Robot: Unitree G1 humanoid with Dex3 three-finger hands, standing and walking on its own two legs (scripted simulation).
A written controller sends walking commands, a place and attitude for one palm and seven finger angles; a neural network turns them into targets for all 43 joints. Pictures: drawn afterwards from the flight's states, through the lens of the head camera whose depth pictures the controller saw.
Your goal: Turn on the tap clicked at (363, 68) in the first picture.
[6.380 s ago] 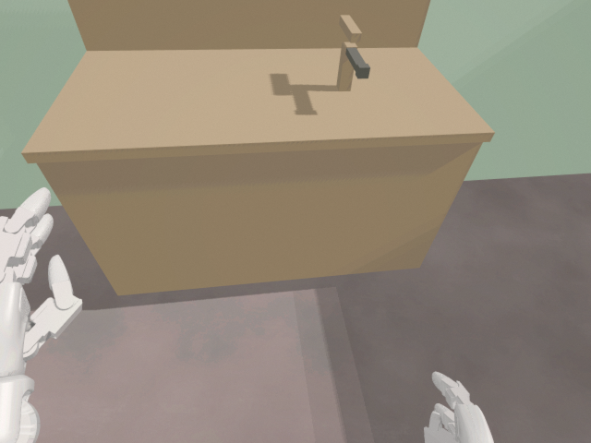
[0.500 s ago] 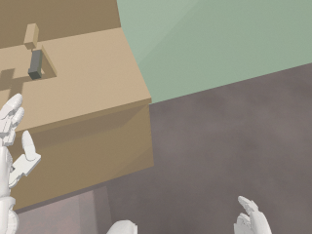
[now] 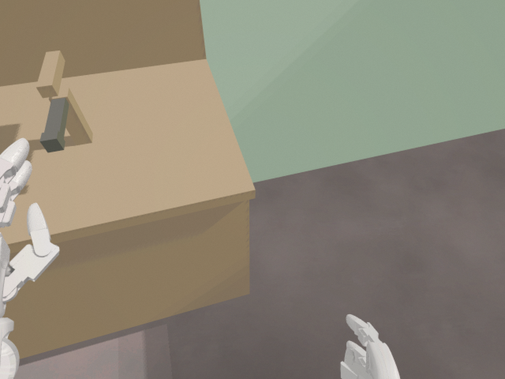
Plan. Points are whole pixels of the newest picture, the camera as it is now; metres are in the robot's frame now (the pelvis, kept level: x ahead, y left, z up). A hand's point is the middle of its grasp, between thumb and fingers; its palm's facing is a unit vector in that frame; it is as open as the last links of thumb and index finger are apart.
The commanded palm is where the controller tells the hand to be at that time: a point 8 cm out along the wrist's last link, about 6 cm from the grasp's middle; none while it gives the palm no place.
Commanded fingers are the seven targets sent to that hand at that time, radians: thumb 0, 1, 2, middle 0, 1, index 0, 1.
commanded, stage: take the last steps up to it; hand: left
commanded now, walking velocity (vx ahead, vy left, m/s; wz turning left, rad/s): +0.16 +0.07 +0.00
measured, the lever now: (52, 141) +0.48 +0.41 +0.09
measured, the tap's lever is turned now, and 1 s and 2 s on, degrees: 0 0 0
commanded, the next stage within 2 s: come to a stop and stand still in 0.08 s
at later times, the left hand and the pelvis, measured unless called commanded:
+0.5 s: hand (71, 214) +0.26 +0.23 +0.18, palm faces +0.36 -0.82 -0.45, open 7.4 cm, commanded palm +0.21 +0.28 +0.18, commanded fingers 0.00 0.90 0.90 -0.20 -0.30 -0.20 -0.30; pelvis +0.04 +0.00 +0.00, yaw -1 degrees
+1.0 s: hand (86, 268) +0.21 +0.20 +0.16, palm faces +0.41 -0.84 -0.36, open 7.4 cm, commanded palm +0.15 +0.24 +0.18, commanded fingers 0.00 0.90 0.90 -0.20 -0.30 -0.20 -0.30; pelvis -0.01 -0.04 +0.00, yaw +0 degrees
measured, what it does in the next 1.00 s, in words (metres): steps on the spot: right foot, then left foot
